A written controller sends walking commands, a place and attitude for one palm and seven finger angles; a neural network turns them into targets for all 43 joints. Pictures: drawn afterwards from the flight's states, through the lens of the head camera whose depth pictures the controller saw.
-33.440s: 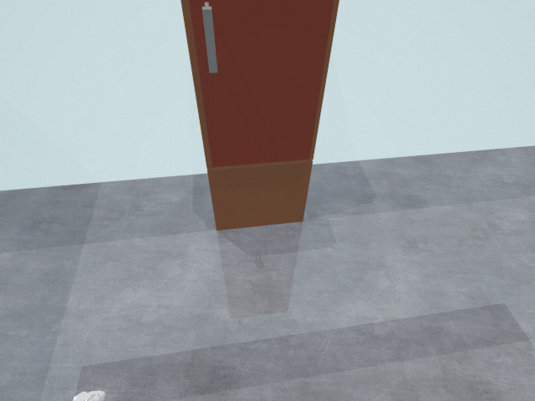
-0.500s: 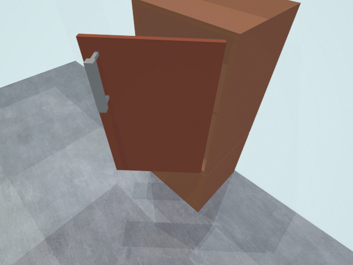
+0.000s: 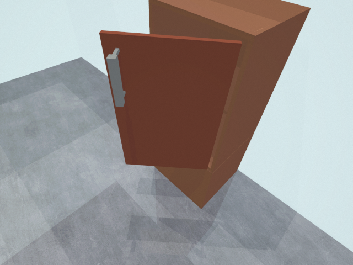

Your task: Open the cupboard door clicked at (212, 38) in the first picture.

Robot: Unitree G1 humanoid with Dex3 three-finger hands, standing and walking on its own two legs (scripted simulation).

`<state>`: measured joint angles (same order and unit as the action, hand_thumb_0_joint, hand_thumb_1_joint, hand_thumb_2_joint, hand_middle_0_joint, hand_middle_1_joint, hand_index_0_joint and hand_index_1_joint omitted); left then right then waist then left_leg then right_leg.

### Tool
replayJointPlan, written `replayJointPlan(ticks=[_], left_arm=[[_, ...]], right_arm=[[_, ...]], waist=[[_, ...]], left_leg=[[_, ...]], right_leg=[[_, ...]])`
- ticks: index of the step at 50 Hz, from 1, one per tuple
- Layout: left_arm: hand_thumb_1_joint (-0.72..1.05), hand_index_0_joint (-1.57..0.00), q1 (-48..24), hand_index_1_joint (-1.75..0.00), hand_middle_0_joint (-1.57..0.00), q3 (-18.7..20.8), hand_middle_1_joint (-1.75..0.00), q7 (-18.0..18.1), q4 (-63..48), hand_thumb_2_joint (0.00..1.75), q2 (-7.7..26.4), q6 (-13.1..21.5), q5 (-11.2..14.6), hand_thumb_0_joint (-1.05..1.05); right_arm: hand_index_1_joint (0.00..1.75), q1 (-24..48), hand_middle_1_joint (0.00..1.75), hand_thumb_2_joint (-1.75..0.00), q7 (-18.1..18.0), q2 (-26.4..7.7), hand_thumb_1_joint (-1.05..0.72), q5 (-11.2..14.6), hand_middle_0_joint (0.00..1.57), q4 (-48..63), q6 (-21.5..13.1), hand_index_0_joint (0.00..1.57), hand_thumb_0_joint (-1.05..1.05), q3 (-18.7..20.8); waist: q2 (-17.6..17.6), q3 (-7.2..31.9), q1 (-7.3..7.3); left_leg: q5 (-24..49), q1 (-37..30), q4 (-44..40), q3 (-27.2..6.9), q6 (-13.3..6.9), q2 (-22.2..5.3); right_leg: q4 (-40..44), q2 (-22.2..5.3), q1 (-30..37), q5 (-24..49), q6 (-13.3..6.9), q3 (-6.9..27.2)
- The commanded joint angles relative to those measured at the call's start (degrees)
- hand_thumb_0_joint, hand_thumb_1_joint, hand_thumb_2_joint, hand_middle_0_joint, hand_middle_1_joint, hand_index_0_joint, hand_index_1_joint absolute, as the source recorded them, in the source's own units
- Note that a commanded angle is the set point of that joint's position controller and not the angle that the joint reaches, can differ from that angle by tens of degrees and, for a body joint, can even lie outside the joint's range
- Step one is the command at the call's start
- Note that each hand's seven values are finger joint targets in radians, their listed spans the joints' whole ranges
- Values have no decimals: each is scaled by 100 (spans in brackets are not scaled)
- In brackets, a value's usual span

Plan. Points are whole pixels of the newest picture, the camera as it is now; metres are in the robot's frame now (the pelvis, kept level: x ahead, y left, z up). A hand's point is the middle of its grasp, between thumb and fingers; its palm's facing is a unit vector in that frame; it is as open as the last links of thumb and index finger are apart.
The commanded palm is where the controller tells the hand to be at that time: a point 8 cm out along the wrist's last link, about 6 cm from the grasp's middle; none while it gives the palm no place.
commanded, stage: come to a stop and stand still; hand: left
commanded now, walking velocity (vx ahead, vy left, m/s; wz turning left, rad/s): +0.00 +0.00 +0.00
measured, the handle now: (118, 78) +0.57 +0.21 +0.13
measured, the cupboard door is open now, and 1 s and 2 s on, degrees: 42 42 42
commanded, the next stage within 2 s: look again from close up in 0.60 s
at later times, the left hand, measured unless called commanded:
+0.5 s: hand out of the picture -0.07 +0.19 -0.18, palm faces +0.03 -0.99 -0.15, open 7.3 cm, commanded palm none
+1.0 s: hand out of the picture -0.07 +0.18 -0.18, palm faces +0.03 -0.99 -0.15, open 7.3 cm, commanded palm none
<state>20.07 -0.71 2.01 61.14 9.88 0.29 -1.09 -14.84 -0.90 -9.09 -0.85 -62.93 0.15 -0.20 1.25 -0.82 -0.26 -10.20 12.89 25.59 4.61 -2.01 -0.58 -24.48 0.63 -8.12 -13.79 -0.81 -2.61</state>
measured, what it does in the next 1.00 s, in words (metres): stands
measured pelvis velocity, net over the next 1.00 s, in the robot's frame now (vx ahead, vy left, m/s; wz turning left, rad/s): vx -0.02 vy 0.03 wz -0.02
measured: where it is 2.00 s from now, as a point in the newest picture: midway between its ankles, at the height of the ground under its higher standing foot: outside the picture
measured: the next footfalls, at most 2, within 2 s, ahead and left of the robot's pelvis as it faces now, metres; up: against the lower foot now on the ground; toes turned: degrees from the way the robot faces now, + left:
none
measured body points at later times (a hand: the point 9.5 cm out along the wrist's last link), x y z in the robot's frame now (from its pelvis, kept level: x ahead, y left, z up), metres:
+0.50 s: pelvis -0.02 +0.03 +0.00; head -0.03 +0.05 +0.45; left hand -0.07 +0.24 -0.17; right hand -0.03 -0.18 -0.16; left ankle +0.04 +0.09 -0.74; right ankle +0.00 -0.11 -0.74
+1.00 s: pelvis -0.02 +0.03 +0.00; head -0.02 +0.04 +0.45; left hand -0.07 +0.23 -0.17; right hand -0.03 -0.20 -0.16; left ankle +0.04 +0.09 -0.74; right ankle +0.00 -0.11 -0.74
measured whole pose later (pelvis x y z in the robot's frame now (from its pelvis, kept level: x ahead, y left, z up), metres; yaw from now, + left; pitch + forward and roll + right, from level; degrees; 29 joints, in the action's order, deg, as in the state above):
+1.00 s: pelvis -0.02 +0.03 +0.00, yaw -1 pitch -1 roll -1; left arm 23.4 0.3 2.0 62.8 7.0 0.6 -1.9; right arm -17.3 -0.9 -8.0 -0.7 -63.5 0.3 1.4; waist 0.7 0.0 -0.1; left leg -7.5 15.9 23.9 6.5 -4.2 1.2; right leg -25.2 -1.2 -12.6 -11.7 1.3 -0.8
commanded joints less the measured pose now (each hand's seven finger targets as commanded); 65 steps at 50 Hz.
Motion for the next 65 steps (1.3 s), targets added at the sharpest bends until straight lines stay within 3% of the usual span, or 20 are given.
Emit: replayJointPlan(ticks=[1,10,25,32,42,47,52,64,65], left_arm=[[90,-20,357,-30,-20,97,-30,57,-120,90,443,94,17,0],[90,-20,628,-30,-20,115,-30,74,5,90,208,42,-25,0],[90,-20,1005,-30,-20,175,-30,74,109,90,19,10,-87,0],[90,-20,984,-30,-20,187,-30,69,114,90,56,57,-79,0],[90,-20,1001,-30,-20,206,-30,42,117,90,148,63,-78,0],[90,-20,841,-30,-20,201,-30,39,60,90,216,100,-57,0],[90,-20,726,-30,-20,186,-30,38,41,90,235,102,-49,0],[90,-20,468,-30,-20,189,-30,35,-7,90,355,99,-49,0],[90,-20,529,-30,-20,81,-30,237,104,90,389,107,-105,0]], right_arm=[[30,-217,30,-90,-33,-607,-90,13,20,150,-104,20,0,143],[30,-460,30,-90,-41,-546,-90,13,20,90,-96,20,0,205],[30,-484,30,-90,-38,-515,-90,11,20,149,-38,20,0,314],[30,-512,30,-90,-26,-465,-90,15,20,155,-28,20,0,323],[30,-479,30,-90,-28,-506,-90,9,20,163,-43,20,0,310],[30,-513,30,-90,-28,-492,-90,13,20,138,-71,20,0,297],[30,-503,30,-90,-32,-517,-90,11,20,113,-94,20,0,279],[30,-345,30,-90,-31,-641,-90,17,20,102,-130,20,0,276],[30,79,30,-90,2,-694,-90,29,20,532,-135,20,0,185]], waist=[[-148,-338,29],[-275,-465,-7],[-283,-561,-49],[6,-546,31],[-180,-579,0],[25,-477,37],[-212,-456,39],[-159,-364,8],[-124,-452,-69]], left_leg=[[-338,27,-699,-751,10,-549],[-1280,406,-1182,-995,-36,-662],[-1994,698,-1474,-1125,-63,-703],[-1623,352,-1214,-980,-26,-584],[-1700,456,-1169,-936,-16,-568],[-1265,256,-963,-869,-14,-538],[-1258,257,-1048,-921,-7,-594],[-1045,217,-1130,-953,-6,-646],[-574,392,-120,-391,211,-555]], right_leg=[[616,-637,-506,-26,-75,658],[390,-550,-471,-120,-15,455],[190,-444,-608,-392,27,356],[487,-534,-1041,-791,-18,598],[533,-536,-1083,-935,-23,656],[651,-624,-1131,-886,-59,755],[570,-588,-1021,-612,-51,700],[537,-608,-682,-127,-42,629],[340,-671,-679,-60,-115,428]])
